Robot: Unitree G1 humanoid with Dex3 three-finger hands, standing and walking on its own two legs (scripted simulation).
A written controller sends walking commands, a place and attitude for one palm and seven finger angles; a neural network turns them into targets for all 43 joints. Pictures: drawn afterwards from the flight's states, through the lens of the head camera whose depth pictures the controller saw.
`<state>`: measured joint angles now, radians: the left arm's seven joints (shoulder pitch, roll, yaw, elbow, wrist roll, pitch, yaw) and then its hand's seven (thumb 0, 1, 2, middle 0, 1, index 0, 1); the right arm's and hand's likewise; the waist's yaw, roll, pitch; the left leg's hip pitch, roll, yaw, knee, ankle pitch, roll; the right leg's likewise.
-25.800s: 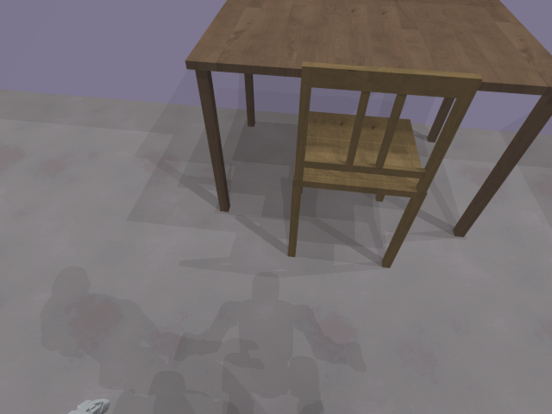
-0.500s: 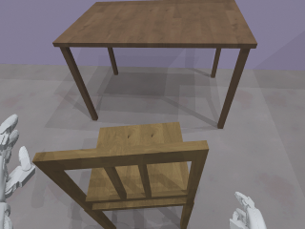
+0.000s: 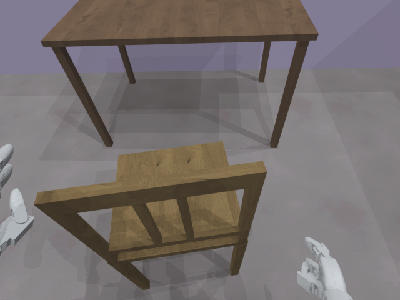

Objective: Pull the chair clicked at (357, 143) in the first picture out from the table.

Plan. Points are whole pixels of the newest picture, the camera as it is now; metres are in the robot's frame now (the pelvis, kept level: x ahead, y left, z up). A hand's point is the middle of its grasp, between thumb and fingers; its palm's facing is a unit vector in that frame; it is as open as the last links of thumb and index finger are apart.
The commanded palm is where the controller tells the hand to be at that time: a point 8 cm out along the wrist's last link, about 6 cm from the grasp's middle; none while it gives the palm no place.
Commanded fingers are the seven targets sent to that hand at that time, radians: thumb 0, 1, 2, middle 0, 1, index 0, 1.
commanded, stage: step back with the hand held close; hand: left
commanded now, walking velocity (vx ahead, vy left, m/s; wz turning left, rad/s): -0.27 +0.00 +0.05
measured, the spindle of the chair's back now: (149, 223) +0.30 +0.16 -0.10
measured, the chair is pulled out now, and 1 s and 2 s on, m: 0.60 0.60 0.60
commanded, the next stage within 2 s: stop stepping back and stand still in 1.52 s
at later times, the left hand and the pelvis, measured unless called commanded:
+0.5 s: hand out of the picture +0.15 +0.28 +0.15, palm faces +0.46 -0.73 -0.51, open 7.4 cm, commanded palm +0.08 +0.31 +0.18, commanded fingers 0.00 0.90 0.90 -0.20 -0.30 -0.20 -0.30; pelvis -0.05 +0.00 -0.01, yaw +1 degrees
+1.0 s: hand out of the picture +0.13 +0.26 +0.17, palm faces +0.49 -0.69 -0.54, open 7.4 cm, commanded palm +0.06 +0.29 +0.18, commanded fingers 0.00 0.90 0.90 -0.20 -0.30 -0.20 -0.30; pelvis -0.06 -0.01 -0.02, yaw +2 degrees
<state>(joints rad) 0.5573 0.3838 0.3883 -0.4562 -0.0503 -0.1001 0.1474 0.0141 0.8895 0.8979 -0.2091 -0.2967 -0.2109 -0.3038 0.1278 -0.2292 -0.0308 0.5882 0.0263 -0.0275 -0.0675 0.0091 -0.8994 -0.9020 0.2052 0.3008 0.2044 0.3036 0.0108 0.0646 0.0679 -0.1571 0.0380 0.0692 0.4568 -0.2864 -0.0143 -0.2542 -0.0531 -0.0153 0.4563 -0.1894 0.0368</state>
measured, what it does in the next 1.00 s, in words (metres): shifts its weight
